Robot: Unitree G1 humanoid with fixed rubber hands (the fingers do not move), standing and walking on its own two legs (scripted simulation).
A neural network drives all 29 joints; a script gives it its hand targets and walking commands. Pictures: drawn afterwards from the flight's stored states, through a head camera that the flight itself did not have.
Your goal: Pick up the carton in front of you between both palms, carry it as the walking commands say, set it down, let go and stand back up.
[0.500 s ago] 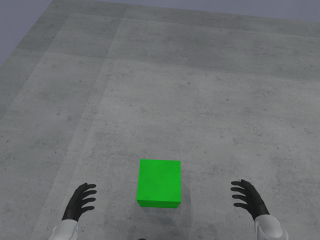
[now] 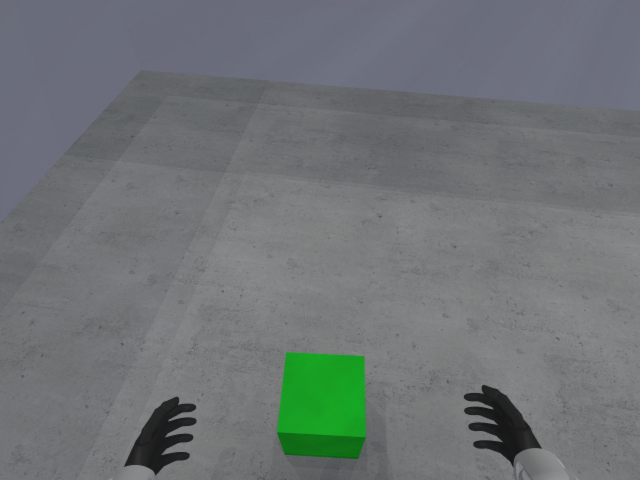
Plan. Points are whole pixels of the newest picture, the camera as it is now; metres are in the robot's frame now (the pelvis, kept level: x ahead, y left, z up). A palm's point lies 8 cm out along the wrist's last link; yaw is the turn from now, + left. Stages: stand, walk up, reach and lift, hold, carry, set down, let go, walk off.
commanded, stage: let go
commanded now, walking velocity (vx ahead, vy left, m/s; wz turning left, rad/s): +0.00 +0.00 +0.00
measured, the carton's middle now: (323, 407) +0.39 +0.01 -0.65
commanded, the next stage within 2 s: stand in 0.02 s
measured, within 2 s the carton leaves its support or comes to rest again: neither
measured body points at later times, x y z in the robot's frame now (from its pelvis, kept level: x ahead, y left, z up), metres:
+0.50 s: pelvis +0.02 +0.01 +0.00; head +0.02 +0.01 +0.45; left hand +0.15 +0.30 -0.10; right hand +0.17 -0.29 -0.09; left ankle +0.00 +0.11 -0.74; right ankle -0.02 -0.11 -0.74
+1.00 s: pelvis +0.01 +0.00 +0.00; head +0.01 +0.01 +0.45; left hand +0.12 +0.31 -0.10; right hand +0.13 -0.30 -0.10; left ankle +0.00 +0.11 -0.74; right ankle -0.02 -0.11 -0.74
